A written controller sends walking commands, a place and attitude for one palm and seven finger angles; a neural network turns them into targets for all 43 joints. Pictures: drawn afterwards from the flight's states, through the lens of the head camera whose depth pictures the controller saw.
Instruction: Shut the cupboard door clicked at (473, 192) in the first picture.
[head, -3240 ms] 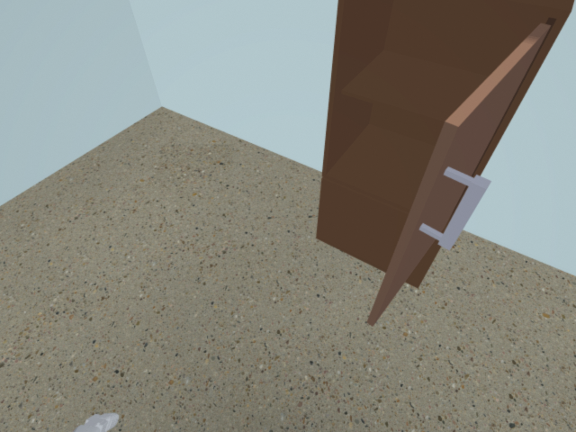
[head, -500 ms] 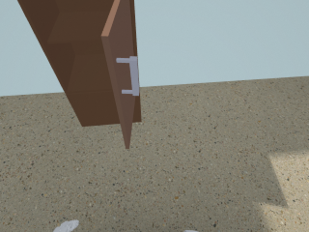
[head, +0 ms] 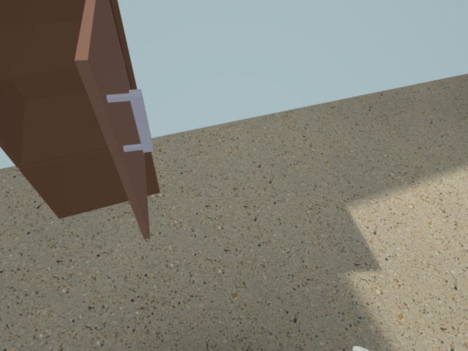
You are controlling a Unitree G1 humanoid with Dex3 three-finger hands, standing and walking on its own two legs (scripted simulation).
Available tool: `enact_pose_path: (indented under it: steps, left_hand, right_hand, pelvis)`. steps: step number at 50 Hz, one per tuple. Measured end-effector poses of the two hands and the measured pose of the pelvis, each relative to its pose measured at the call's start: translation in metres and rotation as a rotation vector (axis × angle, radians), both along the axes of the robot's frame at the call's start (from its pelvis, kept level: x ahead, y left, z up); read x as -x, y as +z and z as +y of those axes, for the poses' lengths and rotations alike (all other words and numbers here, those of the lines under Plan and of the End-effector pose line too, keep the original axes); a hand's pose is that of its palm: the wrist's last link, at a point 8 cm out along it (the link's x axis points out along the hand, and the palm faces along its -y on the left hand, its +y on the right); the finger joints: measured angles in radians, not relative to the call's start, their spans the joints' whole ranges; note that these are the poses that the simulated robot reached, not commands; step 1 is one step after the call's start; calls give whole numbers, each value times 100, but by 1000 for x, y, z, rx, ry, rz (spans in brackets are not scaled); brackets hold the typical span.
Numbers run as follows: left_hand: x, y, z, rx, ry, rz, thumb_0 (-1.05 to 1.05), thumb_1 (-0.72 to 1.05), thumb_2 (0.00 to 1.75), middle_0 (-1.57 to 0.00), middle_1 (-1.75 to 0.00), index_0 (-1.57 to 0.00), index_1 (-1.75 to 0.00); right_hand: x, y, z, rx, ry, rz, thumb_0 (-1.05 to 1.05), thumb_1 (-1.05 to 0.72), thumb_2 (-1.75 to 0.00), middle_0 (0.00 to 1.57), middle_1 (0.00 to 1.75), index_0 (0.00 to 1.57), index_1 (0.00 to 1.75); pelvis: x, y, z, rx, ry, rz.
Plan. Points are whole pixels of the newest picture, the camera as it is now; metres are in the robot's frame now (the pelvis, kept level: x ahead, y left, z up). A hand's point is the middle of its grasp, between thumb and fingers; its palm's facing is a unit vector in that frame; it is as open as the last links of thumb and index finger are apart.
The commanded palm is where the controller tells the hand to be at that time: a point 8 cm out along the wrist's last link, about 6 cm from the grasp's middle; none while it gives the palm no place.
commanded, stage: walk around to get in front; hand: left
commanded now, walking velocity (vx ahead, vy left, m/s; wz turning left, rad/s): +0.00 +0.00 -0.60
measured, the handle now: (131, 124) +0.50 +0.26 +0.06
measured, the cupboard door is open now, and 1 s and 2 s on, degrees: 82 82 82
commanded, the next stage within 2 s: none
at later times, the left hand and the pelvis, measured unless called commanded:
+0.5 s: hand (166, 337) +0.16 +0.13 -0.15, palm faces -0.30 -0.92 -0.26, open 7.4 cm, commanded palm none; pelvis -0.01 -0.02 +0.00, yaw -19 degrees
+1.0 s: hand (161, 325) +0.18 +0.15 -0.16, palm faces -0.53 -0.83 -0.18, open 7.4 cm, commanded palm none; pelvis +0.00 +0.02 +0.01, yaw -37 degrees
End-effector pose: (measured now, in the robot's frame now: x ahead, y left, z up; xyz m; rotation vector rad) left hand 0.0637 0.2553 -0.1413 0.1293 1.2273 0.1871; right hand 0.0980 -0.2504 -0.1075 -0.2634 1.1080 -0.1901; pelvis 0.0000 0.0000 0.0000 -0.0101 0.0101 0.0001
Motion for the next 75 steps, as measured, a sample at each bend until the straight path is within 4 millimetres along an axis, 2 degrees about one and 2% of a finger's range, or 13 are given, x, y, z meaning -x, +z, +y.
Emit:
enact_pose_path:
  steps: [6, 12, 22, 25, 33, 42, 48, 53, 59, 64, 68, 71, 75]
  left_hand:
    - [-7, 6, 15, 15, -68, 38, 1, 90, 89, -20, -30, -20, -30]
    - [-22, 11, 8, 16, -150, 72, 1, 90, 89, -20, -30, -19, -30]
    - [-93, 17, -57, -32, -382, -50, 1, 90, 89, -20, -30, -19, -30]
    - [-105, 23, -75, -49, -414, -102, 1, 90, 89, -20, -30, -20, -30]
    - [-113, 33, -91, -45, -501, -86, 0, 90, 89, -20, -30, -20, -30]
    - [-128, 8, -71, -3, -558, -45, 1, 90, 89, -20, -30, -20, -30]
    - [-140, 7, -61, 15, -623, -7, 1, 90, 89, -20, -30, -20, -30]
    - [-145, 15, -68, 24, -691, 31, 1, 90, 89, -20, -30, -20, -30]
    - [-162, 21, -112, 23, -811, 44, 1, 91, 90, -20, -30, -19, -30]
    - [-185, 27, -181, 22, -936, -13, 1, 91, 90, -20, -30, -19, -30]
    - [-200, 25, -239, 34, -998, -125, 1, 90, 89, -20, -30, -20, -30]
    - [-198, 30, -257, 38, -992, -147, 0, 90, 89, -20, -30, -20, -30]
    - [-189, 33, -259, 3, -995, -69, 0, 91, 89, -20, -30, -20, -30]
  right_hand:
    - [29, 11, 18, -5, -61, 27, 1, -91, -90, 20, 30, 20, 30]
    - [68, 7, 21, -36, -175, 72, 1, -91, -90, 20, 30, 21, 30]
    - [162, -33, -9, -105, -400, 179, 1, -91, -90, 20, 30, 20, 30]
    - [182, -40, -19, -107, -441, 223, 1, -91, -90, 20, 30, 20, 30]
    - [176, -21, -29, -88, -505, 133, 1, -91, -90, 20, 30, 20, 30]
    - [152, -5, -9, -15, -554, 4, 1, -91, -90, 20, 30, 20, 30]
    - [170, 9, 24, -10, -602, 14, 1, -91, -90, 20, 30, 20, 30]
    - [198, 11, 47, -42, -695, 45, 1, -91, -90, 20, 30, 20, 30]
    - [252, 1, 75, -109, -848, 133, 1, -91, -90, 20, 30, 20, 30]
    - [301, -14, 92, -185, -972, 236, 1, -91, -90, 20, 30, 20, 30]
    - [330, -34, 90, -251, -1022, 312, 1, -91, -90, 20, 30, 20, 30]
    - [324, -33, 68, -259, -1031, 315, 1, -91, -90, 20, 30, 20, 30]
    - [286, -23, 14, -205, -1036, 182, 2, -91, -90, 20, 30, 20, 30]
  pelvis:
    - [1, 12, 12, 16, -82, -3]
    - [1, 16, 15, 26, -161, -2]
    - [10, -3, -13, -9, -305, -6]
    - [14, -5, -19, 1, -327, -12]
    - [16, 8, -20, -20, -427, -9]
    - [5, 0, 8, 5, -534, 0]
    - [3, 9, 22, 19, -617, -9]
    - [-4, 17, 21, 29, -686, -2]
    - [-7, 19, 7, 19, -772, 2]
    - [-6, 13, -19, 1, -842, 3]
    - [-4, -3, -48, -3, -872, -4]
    - [-9, 2, -66, -3, -898, -17]
    - [-22, 13, -90, -11, -937, -20]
